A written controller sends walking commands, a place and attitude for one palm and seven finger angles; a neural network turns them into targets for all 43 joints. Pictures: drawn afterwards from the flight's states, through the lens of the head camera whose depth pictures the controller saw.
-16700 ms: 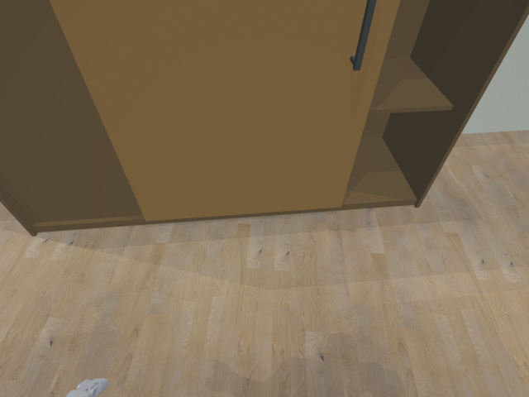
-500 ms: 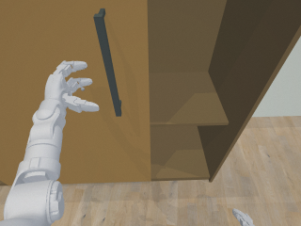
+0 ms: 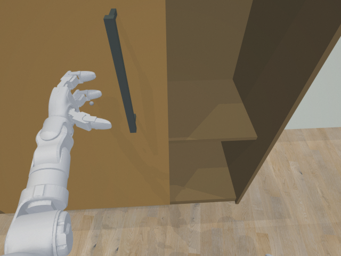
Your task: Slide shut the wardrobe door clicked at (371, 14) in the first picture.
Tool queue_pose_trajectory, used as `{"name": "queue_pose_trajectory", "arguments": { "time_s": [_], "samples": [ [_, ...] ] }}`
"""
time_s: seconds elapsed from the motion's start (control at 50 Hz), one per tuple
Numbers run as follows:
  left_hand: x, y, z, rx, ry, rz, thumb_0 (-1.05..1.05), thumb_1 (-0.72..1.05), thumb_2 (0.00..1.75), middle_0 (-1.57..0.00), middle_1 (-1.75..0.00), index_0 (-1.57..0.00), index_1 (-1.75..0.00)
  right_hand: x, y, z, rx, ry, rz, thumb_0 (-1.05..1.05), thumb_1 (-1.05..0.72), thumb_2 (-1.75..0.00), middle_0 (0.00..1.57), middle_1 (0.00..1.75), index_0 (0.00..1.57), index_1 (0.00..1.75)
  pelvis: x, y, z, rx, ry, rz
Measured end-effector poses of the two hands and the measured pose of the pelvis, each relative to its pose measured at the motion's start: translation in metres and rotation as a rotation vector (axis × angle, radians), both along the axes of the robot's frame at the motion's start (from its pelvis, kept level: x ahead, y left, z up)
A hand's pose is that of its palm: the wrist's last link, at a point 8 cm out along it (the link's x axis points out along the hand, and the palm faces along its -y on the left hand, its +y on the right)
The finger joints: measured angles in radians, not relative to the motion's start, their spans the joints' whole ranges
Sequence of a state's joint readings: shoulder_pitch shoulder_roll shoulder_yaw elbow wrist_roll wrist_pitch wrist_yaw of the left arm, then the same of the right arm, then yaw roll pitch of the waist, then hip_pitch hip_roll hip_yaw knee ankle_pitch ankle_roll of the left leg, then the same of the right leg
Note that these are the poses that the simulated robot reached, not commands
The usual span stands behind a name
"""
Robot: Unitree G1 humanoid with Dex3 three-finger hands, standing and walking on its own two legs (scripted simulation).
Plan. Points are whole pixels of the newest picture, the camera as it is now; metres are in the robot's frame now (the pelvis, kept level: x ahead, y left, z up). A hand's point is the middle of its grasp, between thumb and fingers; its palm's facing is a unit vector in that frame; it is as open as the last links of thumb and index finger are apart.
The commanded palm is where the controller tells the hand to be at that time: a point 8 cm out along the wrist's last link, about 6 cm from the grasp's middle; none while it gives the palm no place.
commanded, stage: move the hooked fingers beside the handle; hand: left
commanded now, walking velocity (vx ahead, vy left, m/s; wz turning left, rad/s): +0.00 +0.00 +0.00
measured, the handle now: (125, 81) +0.48 +0.13 +0.17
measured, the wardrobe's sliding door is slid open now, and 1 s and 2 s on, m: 0.40 0.40 0.40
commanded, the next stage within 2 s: feel for the door with the fingertips in 0.14 s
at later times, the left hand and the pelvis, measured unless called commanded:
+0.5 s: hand (102, 102) +0.41 +0.17 +0.17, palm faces +0.09 -1.00 +0.00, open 14.0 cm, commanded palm +0.38 +0.21 +0.16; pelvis -0.01 -0.01 +0.00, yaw +1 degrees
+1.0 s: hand (111, 94) +0.43 +0.15 +0.17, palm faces +0.10 -1.00 +0.00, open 14.0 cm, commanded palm +0.41 +0.20 +0.16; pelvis -0.01 -0.02 +0.00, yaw +0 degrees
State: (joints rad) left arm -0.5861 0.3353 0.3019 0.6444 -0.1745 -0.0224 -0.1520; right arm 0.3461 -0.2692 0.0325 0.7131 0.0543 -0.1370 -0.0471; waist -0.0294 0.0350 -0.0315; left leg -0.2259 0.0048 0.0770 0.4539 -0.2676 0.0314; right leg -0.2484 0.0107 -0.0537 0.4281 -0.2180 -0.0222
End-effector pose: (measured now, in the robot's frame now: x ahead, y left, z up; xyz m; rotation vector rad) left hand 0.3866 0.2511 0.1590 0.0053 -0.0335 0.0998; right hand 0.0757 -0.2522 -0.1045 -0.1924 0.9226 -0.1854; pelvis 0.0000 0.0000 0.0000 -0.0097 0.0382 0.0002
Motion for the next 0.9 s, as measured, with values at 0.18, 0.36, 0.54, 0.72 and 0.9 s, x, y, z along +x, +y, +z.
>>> {"name": "queue_pose_trajectory", "arguments": {
  "time_s": [0.18,0.36,0.54,0.72,0.9],
  "samples": [
    [0.000,-0.010,0.008,-0.019,0.007,-0.013,-0.01,-0.50,0.30,-0.30,-1.20,-0.30,-1.20,0.022,0.003,0.006,0.004,-0.065,0.022,0.01,-0.91,-0.90,0.20,0.30,0.20,0.30,-0.002,-0.001,0.000,0.001,-0.009,0.008],
    [-0.008,-0.019,0.006,-0.017,-0.013,-0.003,-0.01,-0.50,0.30,-0.30,-1.20,-0.30,-1.20,0.037,0.006,0.009,0.019,-0.110,0.045,0.01,-0.91,-0.90,0.20,0.30,0.20,0.30,-0.004,-0.004,0.000,0.004,-0.016,0.006],
    [-0.003,-0.033,0.005,-0.003,0.023,-0.014,-0.01,-0.50,0.30,-0.30,-1.20,-0.30,-1.20,0.033,0.003,0.006,0.025,-0.092,0.048,0.01,-0.90,-0.90,0.20,0.30,0.20,0.30,-0.008,-0.009,0.000,0.004,-0.017,0.015],
    [0.006,-0.057,0.004,-0.024,0.016,-0.020,-0.01,-0.50,0.30,-0.30,-1.20,-0.30,-1.20,0.020,-0.002,0.001,0.028,-0.058,0.026,0.01,-0.91,-0.90,0.20,0.30,0.20,0.30,-0.008,-0.012,0.000,0.008,-0.013,0.008],
    [0.017,-0.046,0.009,0.001,0.010,0.020,-0.01,-0.50,0.30,-0.30,-1.20,-0.30,-1.20,0.000,-0.011,-0.003,0.019,-0.013,-0.010,0.01,-0.91,-0.90,0.20,0.30,0.20,0.30,-0.008,-0.016,0.000,0.008,-0.003,-0.005]
  ]
}}
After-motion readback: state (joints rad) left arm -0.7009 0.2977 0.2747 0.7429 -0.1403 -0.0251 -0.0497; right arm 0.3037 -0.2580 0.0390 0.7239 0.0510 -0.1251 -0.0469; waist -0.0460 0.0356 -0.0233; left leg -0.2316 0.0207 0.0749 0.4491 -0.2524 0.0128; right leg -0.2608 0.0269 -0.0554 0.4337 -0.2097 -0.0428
